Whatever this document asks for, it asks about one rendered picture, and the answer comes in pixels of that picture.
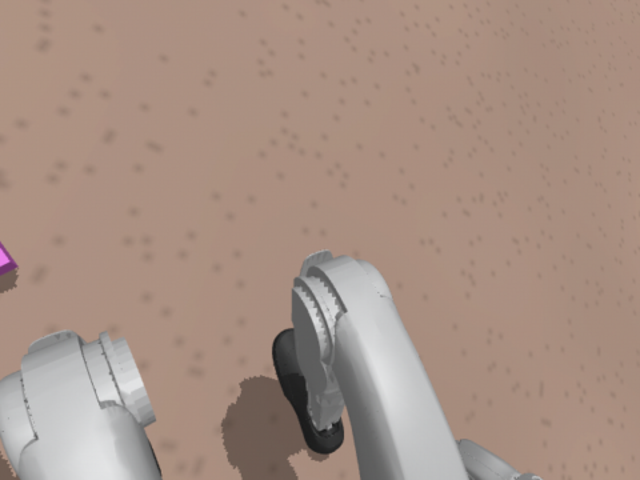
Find right robot hand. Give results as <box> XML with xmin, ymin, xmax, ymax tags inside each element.
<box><xmin>455</xmin><ymin>439</ymin><xmax>522</xmax><ymax>480</ymax></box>

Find small box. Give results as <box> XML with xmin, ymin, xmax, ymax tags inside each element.
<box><xmin>0</xmin><ymin>242</ymin><xmax>18</xmax><ymax>276</ymax></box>

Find right robot foot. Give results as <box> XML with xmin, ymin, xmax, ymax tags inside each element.
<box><xmin>272</xmin><ymin>328</ymin><xmax>344</xmax><ymax>454</ymax></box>

